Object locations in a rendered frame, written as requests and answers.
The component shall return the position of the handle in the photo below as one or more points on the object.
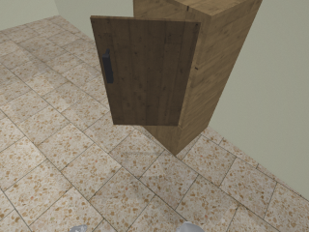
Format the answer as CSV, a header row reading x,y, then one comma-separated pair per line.
x,y
107,66

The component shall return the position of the cupboard door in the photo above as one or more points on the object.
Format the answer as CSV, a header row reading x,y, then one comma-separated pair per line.
x,y
151,59

